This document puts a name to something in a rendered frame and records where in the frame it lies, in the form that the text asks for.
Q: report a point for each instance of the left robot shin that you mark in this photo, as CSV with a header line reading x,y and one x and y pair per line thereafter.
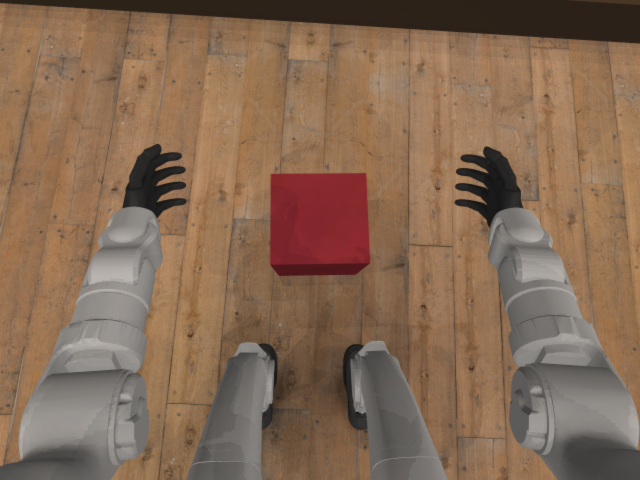
x,y
249,347

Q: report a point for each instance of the robot right foot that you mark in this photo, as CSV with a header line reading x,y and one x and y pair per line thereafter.
x,y
357,419

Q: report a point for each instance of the carton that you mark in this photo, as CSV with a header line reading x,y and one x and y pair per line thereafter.
x,y
319,224

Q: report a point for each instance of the right robot forearm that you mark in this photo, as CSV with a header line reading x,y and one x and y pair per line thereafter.
x,y
546,323

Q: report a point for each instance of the right robot hand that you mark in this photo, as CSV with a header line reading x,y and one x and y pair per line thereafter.
x,y
503,191

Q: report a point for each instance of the robot right upper arm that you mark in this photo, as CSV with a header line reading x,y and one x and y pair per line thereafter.
x,y
578,419

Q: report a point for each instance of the left robot hand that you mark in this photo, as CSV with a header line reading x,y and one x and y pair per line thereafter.
x,y
142,191

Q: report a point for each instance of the robot left upper arm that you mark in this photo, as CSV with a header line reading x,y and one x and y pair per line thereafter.
x,y
82,426

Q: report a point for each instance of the left robot forearm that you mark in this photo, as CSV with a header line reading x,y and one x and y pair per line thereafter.
x,y
106,331

